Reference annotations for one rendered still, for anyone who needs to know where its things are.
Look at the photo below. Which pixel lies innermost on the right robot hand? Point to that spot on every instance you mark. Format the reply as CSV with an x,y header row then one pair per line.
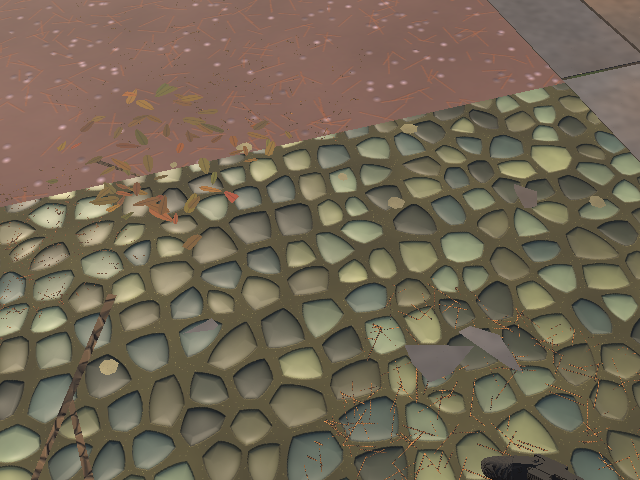
x,y
516,467

